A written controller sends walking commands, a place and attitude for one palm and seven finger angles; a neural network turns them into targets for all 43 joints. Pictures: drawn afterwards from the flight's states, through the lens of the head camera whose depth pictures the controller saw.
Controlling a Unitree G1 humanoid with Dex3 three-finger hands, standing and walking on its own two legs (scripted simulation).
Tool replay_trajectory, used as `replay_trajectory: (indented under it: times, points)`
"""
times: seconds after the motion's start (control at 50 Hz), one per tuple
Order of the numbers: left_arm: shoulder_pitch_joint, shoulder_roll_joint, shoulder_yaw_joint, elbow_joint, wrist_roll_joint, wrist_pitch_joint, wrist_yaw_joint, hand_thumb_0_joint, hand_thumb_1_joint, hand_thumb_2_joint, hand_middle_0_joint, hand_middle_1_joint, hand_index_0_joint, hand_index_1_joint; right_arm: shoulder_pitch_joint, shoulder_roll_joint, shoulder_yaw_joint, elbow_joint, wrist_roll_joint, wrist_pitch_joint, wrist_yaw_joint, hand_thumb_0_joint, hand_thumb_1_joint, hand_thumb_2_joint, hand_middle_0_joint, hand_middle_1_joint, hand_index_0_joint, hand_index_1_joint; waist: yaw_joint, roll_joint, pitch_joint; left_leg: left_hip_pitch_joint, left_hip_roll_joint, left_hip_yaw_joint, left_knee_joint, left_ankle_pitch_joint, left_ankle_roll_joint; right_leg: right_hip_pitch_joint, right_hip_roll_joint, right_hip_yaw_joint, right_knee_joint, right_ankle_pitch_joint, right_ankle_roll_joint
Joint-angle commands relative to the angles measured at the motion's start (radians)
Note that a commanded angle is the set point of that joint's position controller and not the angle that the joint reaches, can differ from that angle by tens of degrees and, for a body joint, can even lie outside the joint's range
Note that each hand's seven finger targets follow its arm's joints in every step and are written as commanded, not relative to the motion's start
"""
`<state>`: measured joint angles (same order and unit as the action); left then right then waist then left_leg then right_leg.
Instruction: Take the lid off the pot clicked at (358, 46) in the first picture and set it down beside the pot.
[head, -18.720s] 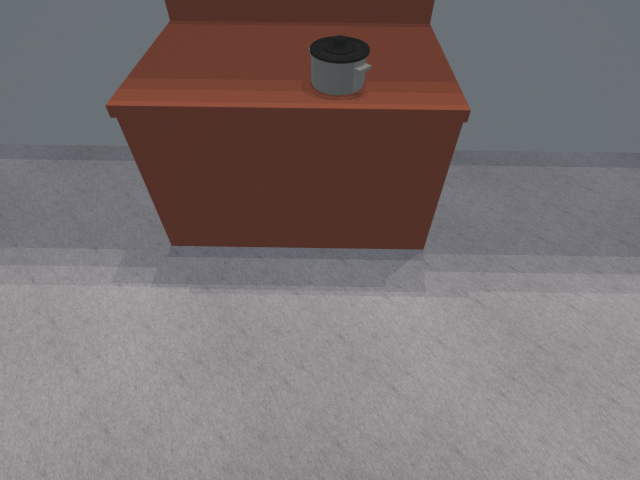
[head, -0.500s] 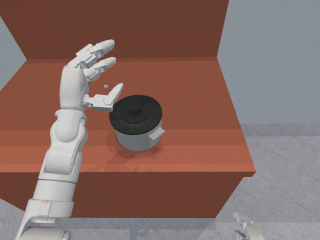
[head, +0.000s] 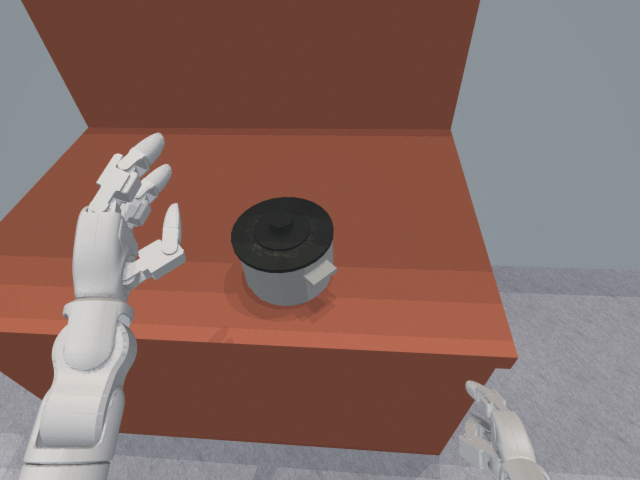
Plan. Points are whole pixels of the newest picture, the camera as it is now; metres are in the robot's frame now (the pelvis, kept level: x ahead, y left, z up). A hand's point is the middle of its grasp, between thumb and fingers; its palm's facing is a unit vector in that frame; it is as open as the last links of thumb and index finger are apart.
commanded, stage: draw the hand back to the body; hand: left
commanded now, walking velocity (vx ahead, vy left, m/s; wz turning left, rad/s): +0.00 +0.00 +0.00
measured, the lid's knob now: (281, 221) +0.51 +0.12 +0.02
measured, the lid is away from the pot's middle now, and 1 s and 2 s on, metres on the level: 0.01 0.01 0.01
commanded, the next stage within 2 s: come to a stop and stand still in 0.86 s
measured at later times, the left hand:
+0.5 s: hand (104, 323) +0.21 +0.22 +0.17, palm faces +0.32 -0.89 -0.33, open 7.4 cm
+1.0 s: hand (46, 366) +0.18 +0.28 +0.15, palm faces +0.40 -0.82 -0.41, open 7.4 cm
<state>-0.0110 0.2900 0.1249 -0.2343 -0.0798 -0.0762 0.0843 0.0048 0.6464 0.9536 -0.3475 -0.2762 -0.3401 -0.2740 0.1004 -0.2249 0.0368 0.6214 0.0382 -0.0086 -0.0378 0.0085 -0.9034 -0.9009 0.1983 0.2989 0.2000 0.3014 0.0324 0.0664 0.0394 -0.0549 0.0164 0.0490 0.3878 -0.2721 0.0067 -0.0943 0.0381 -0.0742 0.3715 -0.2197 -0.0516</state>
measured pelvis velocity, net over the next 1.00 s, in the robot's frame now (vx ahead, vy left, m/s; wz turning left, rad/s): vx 0.00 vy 0.03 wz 0.02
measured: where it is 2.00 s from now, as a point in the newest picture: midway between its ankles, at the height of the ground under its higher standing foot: outside the picture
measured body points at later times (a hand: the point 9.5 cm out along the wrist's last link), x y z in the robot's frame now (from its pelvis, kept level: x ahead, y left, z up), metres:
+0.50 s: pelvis -0.01 +0.01 +0.00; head -0.02 -0.01 +0.45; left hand +0.19 +0.27 +0.19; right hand +0.18 -0.21 -0.09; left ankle -0.04 +0.11 -0.74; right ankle -0.01 -0.08 -0.74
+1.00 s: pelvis +0.00 +0.03 +0.00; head -0.02 +0.02 +0.45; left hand +0.15 +0.32 +0.17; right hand +0.20 -0.18 -0.08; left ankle -0.04 +0.11 -0.74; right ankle -0.01 -0.08 -0.74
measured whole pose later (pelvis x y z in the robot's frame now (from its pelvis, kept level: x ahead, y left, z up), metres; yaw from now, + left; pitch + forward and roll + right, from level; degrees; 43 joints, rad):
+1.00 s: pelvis +0.00 +0.03 +0.00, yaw +1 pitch -3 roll -1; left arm 0.52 0.35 0.26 -0.44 -0.04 -0.12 0.12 0.01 0.90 0.90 -0.21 -0.30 -0.21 -0.30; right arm 0.16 -0.22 0.01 0.65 0.02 -0.10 -0.04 0.01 -0.90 -0.90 0.20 0.30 0.20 0.30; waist 0.06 0.06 -0.01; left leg -0.11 -0.01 0.04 0.47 -0.30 0.05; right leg -0.13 0.00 -0.08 0.41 -0.23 -0.01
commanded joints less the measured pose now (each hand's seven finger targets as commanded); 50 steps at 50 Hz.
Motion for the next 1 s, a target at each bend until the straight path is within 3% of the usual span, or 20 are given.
replay_trajectory:
  times: [0.0, 0.04, 0.06, 0.08, 0.14, 0.2, 0.28, 0.36, 0.42, 0.52, 0.56, 0.62, 0.7, 0.76, 0.8, 0.86, 0.92, 0.94, 0.96, 0.98]
  points:
    - [-0.180, 0.152, 0.092, -0.204, -0.006, -0.055, 0.008, 0.000, 0.900, 0.900, -0.200, -0.300, -0.200, -0.300, -0.121, -0.093, -0.030, -0.155, 0.002, -0.042, -0.006, 0.000, -0.900, -0.900, 0.200, 0.300, 0.200, 0.300, -0.015, -0.072, -0.148, 0.042, 0.031, -0.020, -0.015, 0.228, 0.041, 0.003, -0.080, 0.066, -0.070, 0.242, 0.024]
    - [-0.182, 0.168, 0.104, -0.278, -0.006, -0.068, 0.010, 0.000, 0.900, 0.900, -0.200, -0.300, -0.200, -0.300, -0.132, -0.090, -0.029, -0.161, -0.001, -0.052, -0.007, 0.000, -0.900, -0.900, 0.200, 0.300, 0.200, 0.300, -0.010, -0.030, -0.175, 0.055, 0.028, -0.023, -0.008, 0.234, 0.040, 0.014, -0.085, 0.072, -0.071, 0.246, 0.022]
    - [-0.174, 0.215, 0.146, -0.321, -0.004, -0.078, 0.017, 0.000, 0.900, 0.900, -0.200, -0.300, -0.200, -0.300, -0.124, -0.094, -0.032, -0.154, -0.005, -0.057, -0.007, 0.000, -0.900, -0.900, 0.200, 0.300, 0.200, 0.300, -0.010, -0.024, -0.200, 0.064, 0.028, -0.029, -0.002, 0.240, 0.038, 0.029, -0.086, 0.073, -0.064, 0.253, 0.021]
    - [-0.170, 0.191, 0.130, -0.346, -0.001, -0.086, 0.016, 0.000, 0.900, 0.900, -0.200, -0.300, -0.200, -0.300, -0.133, -0.084, -0.028, -0.160, -0.008, -0.065, -0.005, 0.000, -0.900, -0.900, 0.200, 0.300, 0.200, 0.300, -0.005, -0.003, -0.223, 0.066, 0.024, -0.029, -0.007, 0.250, 0.036, 0.040, -0.086, 0.071, -0.060, 0.254, 0.019]
    - [-0.041, 0.170, 0.131, -0.314, -0.003, -0.079, 0.019, 0.000, 0.900, 0.900, -0.200, -0.300, -0.200, -0.300, -0.121, -0.087, -0.029, -0.156, -0.009, -0.074, -0.004, 0.000, -0.900, -0.900, 0.200, 0.300, 0.200, 0.300, 0.000, -0.026, -0.203, 0.059, 0.031, -0.033, -0.003, 0.274, 0.034, 0.035, -0.084, 0.061, -0.053, 0.275, 0.016]
    - [0.065, 0.163, 0.146, -0.240, -0.009, -0.066, 0.016, 0.000, 0.900, 0.900, -0.200, -0.300, -0.200, -0.300, -0.113, -0.094, -0.034, -0.151, -0.006, -0.066, -0.005, 0.000, -0.900, -0.900, 0.200, 0.300, 0.200, 0.300, -0.002, -0.081, -0.130, 0.020, 0.036, -0.030, -0.009, 0.234, 0.036, 0.006, -0.082, 0.062, -0.068, 0.232, 0.022]
    - [0.057, 0.184, 0.152, -0.389, -0.002, -0.097, 0.016, 0.000, 0.900, 0.900, -0.200, -0.300, -0.200, -0.300, -0.127, -0.092, -0.036, -0.165, -0.006, -0.085, -0.004, 0.000, -0.900, -0.900, 0.200, 0.300, 0.200, 0.300, -0.001, -0.020, -0.162, 0.030, 0.031, -0.039, -0.008, 0.219, 0.035, 0.005, -0.086, 0.063, -0.067, 0.189, 0.020]
    - [0.198, 0.235, 0.219, -0.430, -0.001, -0.104, 0.030, 0.000, 0.900, 0.900, -0.200, -0.300, -0.200, -0.300, -0.108, -0.099, -0.042, -0.155, -0.011, -0.107, -0.004, 0.000, -0.900, -0.900, 0.200, 0.300, 0.200, 0.300, 0.008, 0.021, -0.163, 0.025, 0.036, -0.048, 0.010, 0.252, 0.030, 0.010, -0.088, 0.065, -0.053, 0.224, 0.012]
    - [0.297, 0.180, 0.200, -0.347, -0.008, -0.090, 0.025, 0.000, 0.900, 0.900, -0.200, -0.300, -0.200, -0.300, -0.095, -0.099, -0.045, -0.151, -0.008, -0.102, -0.005, 0.000, -0.900, -0.900, 0.200, 0.300, 0.200, 0.300, 0.005, -0.060, -0.105, -0.003, 0.042, -0.042, 0.002, 0.228, 0.033, -0.021, -0.083, 0.057, -0.064, 0.195, 0.017]
    - [0.344, 0.198, 0.215, -0.445, -0.004, -0.105, 0.028, 0.000, 0.900, 0.900, -0.200, -0.300, -0.200, -0.300, -0.099, -0.102, -0.052, -0.163, -0.006, -0.114, -0.010, 0.000, -0.900, -0.900, 0.200, 0.300, 0.200, 0.300, 0.007, -0.014, -0.117, 0.002, 0.041, -0.045, 0.008, 0.209, 0.036, -0.032, -0.086, 0.062, -0.066, 0.161, 0.017]
    - [0.365, 0.238, 0.249, -0.490, -0.002, -0.109, 0.035, 0.000, 0.900, 0.900, -0.200, -0.300, -0.200, -0.300, -0.094, -0.106, -0.053, -0.161, -0.008, -0.123, -0.011, 0.000, -0.900, -0.900, 0.200, 0.300, 0.200, 0.300, 0.007, 0.005, -0.115, -0.003, 0.041, -0.054, 0.012, 0.193, 0.032, -0.035, -0.084, 0.069, -0.066, 0.141, 0.013]
    - [0.467, 0.220, 0.263, -0.465, -0.001, -0.101, 0.042, 0.000, 0.900, 0.900, -0.200, -0.300, -0.200, -0.300, -0.089, -0.098, -0.056, -0.159, -0.008, -0.127, -0.015, 0.000, -0.900, -0.900, 0.200, 0.300, 0.200, 0.300, 0.016, 0.005, -0.126, -0.006, 0.043, -0.053, 0.012, 0.214, 0.030, -0.028, -0.081, 0.065, -0.058, 0.156, 0.011]
    - [0.526, 0.210, 0.276, -0.429, -0.001, -0.091, 0.045, 0.000, 0.900, 0.900, -0.200, -0.300, -0.200, -0.300, -0.086, -0.098, -0.060, -0.155, -0.006, -0.120, -0.020, 0.000, -0.900, -0.900, 0.200, 0.300, 0.200, 0.300, 0.015, -0.010, -0.081, -0.031, 0.049, -0.059, 0.005, 0.212, 0.028, -0.042, -0.076, 0.056, -0.055, 0.150, 0.010]
    - [0.446, 0.225, 0.257, -0.502, 0.005, -0.094, 0.048, 0.000, 0.900, 0.900, -0.200, -0.300, -0.200, -0.300, -0.085, -0.108, -0.058, -0.161, -0.007, -0.127, -0.024, 0.000, -0.900, -0.900, 0.200, 0.300, 0.200, 0.300, 0.002, -0.003, -0.079, -0.021, 0.047, -0.068, 0.010, 0.202, 0.030, -0.052, -0.077, 0.061, -0.055, 0.140, 0.011]
    - [0.442, 0.206, 0.241, -0.490, 0.010, -0.091, 0.052, 0.000, 0.900, 0.900, -0.200, -0.300, -0.200, -0.300, -0.081, -0.108, -0.055, -0.157, -0.010, -0.136, -0.027, 0.000, -0.900, -0.900, 0.200, 0.300, 0.200, 0.300, 0.003, 0.012, -0.080, -0.017, 0.047, -0.073, 0.004, 0.201, 0.031, -0.056, -0.078, 0.056, -0.056, 0.125, 0.010]
    - [0.487, 0.239, 0.283, -0.477, 0.011, -0.083, 0.059, 0.000, 0.900, 0.900, -0.200, -0.300, -0.200, -0.300, -0.079, -0.108, -0.058, -0.151, -0.012, -0.135, -0.028, 0.000, -0.900, -0.900, 0.200, 0.300, 0.200, 0.300, 0.015, -0.006, -0.096, -0.017, 0.049, -0.083, 0.004, 0.233, 0.026, -0.031, -0.074, 0.056, -0.040, 0.154, 0.006]
    - [0.503, 0.204, 0.259, -0.469, 0.011, -0.078, 0.054, 0.000, 0.900, 0.900, -0.200, -0.300, -0.200, -0.300, -0.079, -0.103, -0.054, -0.154, -0.012, -0.129, -0.023, 0.000, -0.900, -0.900, 0.200, 0.300, 0.200, 0.300, 0.016, 0.011, -0.096, -0.020, 0.049, -0.078, 0.002, 0.263, 0.023, -0.026, -0.076, 0.048, -0.033, 0.176, 0.006]
    - [0.497, 0.197, 0.253, -0.458, 0.012, -0.076, 0.053, 0.000, 0.900, 0.900, -0.200, -0.300, -0.200, -0.300, -0.079, -0.104, -0.053, -0.153, -0.012, -0.128, -0.023, 0.000, -0.900, -0.900, 0.200, 0.300, 0.200, 0.300, 0.014, -0.002, -0.080, -0.025, 0.051, -0.080, 0.001, 0.270, 0.022, -0.031, -0.075, 0.043, -0.032, 0.180, 0.007]
    - [0.417, 0.125, -0.035, 0.418, 0.129, 0.001, -0.030, 0.000, 0.900, 0.900, -0.200, -0.300, -0.200, -0.300, -0.030, -0.228, -0.143, 0.073, -0.013, -0.139, 0.024, 0.000, -0.900, -0.900, 0.200, 0.300, 0.200, 0.300, -0.088, -0.161, 0.029, -0.146, 0.084, -0.166, 0.162, 0.455, 0.034, -0.229, -0.162, 0.057, 0.111, 0.276, 0.004]
    - [0.465, 0.064, -0.086, 0.378, 0.111, -0.004, -0.044, 0.000, 0.900, 0.900, -0.200, -0.300, -0.200, -0.300, 0.147, -0.266, -0.120, 0.006, -0.004, -0.093, 0.009, 0.000, -0.900, -0.900, 0.200, 0.300, 0.200, 0.300, -0.020, -0.333, -0.044, -0.178, 0.054, -0.092, 0.263, 0.758, 0.050, -0.228, -0.168, 0.143, 0.161, 0.792, 0.094]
